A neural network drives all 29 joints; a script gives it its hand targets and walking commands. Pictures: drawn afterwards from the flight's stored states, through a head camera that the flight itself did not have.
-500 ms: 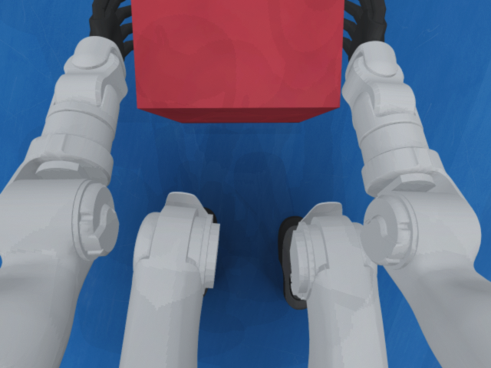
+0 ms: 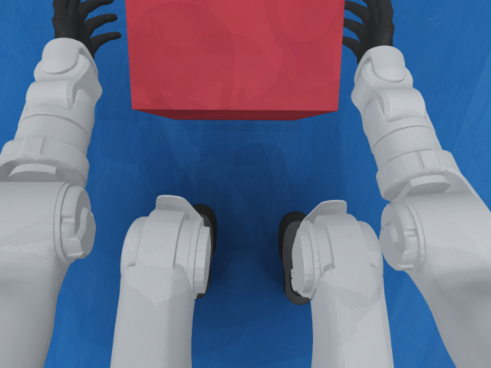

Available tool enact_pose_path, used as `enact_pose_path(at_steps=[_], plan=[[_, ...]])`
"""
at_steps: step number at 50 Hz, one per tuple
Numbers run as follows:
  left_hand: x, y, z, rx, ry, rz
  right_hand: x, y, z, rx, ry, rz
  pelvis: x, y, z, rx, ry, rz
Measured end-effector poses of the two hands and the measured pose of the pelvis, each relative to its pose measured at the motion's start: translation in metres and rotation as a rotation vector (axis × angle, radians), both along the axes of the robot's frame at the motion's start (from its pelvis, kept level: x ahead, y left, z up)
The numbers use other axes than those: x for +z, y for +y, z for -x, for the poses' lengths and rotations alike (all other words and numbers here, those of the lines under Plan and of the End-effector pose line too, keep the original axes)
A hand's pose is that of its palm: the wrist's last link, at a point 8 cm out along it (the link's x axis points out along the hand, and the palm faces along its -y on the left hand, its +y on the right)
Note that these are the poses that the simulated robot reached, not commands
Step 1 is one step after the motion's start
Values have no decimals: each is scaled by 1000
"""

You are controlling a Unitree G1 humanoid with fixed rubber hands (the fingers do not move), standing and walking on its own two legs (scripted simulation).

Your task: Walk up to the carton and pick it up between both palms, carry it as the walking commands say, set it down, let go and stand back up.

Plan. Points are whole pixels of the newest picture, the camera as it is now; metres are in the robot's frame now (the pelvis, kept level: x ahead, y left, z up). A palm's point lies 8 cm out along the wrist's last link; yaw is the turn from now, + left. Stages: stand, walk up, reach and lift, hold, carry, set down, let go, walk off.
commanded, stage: set down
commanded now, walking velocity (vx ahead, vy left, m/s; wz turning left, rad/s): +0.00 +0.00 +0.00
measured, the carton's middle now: (235, 35) +0.55 +0.05 -0.24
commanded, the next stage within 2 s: let go in 1.44 s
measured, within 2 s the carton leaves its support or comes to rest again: neither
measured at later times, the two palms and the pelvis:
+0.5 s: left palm (16, 7) +0.51 +0.26 -0.08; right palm (423, 15) +0.53 -0.14 -0.07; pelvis -0.01 +0.00 +0.07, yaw +0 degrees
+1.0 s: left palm out of the picture +0.51 +0.27 +0.10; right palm out of the picture +0.53 -0.16 +0.10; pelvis +0.02 +0.01 +0.20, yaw +1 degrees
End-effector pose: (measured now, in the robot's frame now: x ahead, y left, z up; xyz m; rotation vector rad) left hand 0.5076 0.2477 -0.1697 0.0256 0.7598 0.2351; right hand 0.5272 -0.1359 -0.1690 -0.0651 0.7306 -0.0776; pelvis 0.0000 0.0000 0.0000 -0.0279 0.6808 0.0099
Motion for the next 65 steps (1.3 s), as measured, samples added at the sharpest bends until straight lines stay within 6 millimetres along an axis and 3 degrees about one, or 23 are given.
enact_pose_path(at_steps=[8, 21, 32, 41, 53, 65], plan=[[2, 1, 1, -7, -19, 21, 6, -15, 3, -20, -11, 14, 4, 1, 0, 3, -1, 7], [60, 8, -1, -31, -75, 8, 67, 1, -5, -27, -69, -3, 56, 3, 11, 22, -155, 20], [144, 13, -6, -41, -92, 8, 149, -13, -3, -44, -79, 17, 100, 7, 11, 26, -101, 30], [221, 10, -9, -57, -90, 10, 228, -10, -11, -25, -95, -6, 138, 6, -6, 16, 59, 18], [283, 18, -6, -78, -88, 6, 282, -21, -5, -27, -79, 8, 214, 6, -31, 20, 126, 11], [357, 19, -7, -89, -102, 9, 359, -17, -7, -17, -99, -5, 286, 10, -62, 18, 104, 11]])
